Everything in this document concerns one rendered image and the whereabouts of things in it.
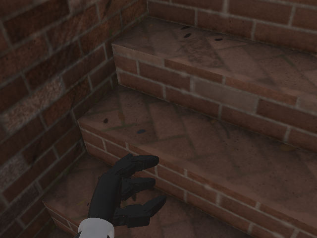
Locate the robot left forearm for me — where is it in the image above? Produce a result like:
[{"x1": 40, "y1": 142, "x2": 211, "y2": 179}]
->
[{"x1": 73, "y1": 217, "x2": 115, "y2": 238}]

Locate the robot left hand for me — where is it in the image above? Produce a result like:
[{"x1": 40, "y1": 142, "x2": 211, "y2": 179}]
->
[{"x1": 87, "y1": 153, "x2": 166, "y2": 228}]

